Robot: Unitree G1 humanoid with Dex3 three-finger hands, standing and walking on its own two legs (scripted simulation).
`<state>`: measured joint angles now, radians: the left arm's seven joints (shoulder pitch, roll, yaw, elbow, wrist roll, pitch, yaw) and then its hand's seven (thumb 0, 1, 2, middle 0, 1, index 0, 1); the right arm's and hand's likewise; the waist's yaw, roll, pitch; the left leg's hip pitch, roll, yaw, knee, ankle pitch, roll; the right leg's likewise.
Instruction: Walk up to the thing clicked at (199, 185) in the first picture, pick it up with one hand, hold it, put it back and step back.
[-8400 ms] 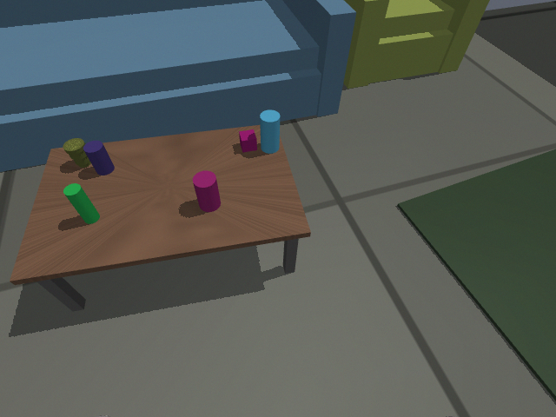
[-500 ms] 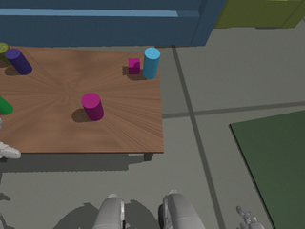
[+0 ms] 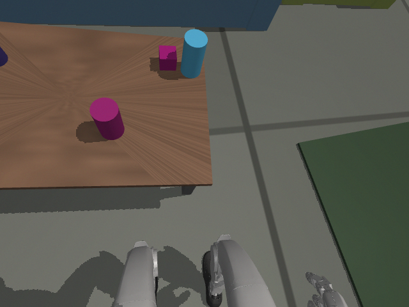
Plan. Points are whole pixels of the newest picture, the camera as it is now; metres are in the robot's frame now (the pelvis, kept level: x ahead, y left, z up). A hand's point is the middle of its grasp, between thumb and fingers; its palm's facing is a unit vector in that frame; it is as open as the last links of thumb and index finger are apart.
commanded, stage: go down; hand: left
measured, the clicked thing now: (108, 120) +0.58 +0.21 -0.28
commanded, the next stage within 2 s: none
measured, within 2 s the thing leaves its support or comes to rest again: neither
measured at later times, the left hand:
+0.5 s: hand out of the picture +0.45 +0.40 +0.02, palm faces +0.24 -0.97 -0.07, open 17.4 cm
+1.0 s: hand out of the picture +0.47 +0.40 +0.02, palm faces +0.25 -0.97 -0.05, open 17.1 cm
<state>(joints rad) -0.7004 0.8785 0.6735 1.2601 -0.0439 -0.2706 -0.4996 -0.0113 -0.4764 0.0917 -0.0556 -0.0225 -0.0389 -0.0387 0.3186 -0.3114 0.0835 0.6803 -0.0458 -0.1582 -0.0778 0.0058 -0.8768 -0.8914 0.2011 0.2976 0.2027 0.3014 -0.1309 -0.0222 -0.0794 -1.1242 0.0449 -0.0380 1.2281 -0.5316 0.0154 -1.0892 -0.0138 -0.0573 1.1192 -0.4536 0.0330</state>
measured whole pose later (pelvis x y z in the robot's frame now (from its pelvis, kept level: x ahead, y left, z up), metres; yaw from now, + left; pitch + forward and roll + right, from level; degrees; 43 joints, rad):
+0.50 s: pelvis +0.00 +0.00 -0.01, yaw +0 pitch +27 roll -6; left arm -0.79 0.95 0.71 1.28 -0.05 -0.28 -0.52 -0.01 -0.52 0.11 -0.05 -0.03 -0.03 -0.05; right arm 0.32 -0.31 0.11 0.67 -0.05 -0.13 -0.07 0.00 -0.89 -0.90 0.20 0.30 0.20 0.30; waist -0.16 -0.01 -0.08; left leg -1.21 0.05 -0.05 1.29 -0.55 0.02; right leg -1.16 -0.01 -0.07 1.16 -0.47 0.04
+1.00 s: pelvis +0.00 +0.00 -0.02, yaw -1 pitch +29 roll -7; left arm -0.88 1.03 0.74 1.32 -0.05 -0.29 -0.55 -0.01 -0.44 0.14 -0.05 -0.06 -0.02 -0.08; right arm 0.31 -0.31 0.13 0.66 -0.06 -0.11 -0.07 0.00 -0.89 -0.89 0.20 0.30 0.20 0.30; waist -0.18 -0.02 -0.07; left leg -1.28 0.05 -0.07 1.34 -0.57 0.02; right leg -1.23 -0.01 -0.08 1.20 -0.48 0.03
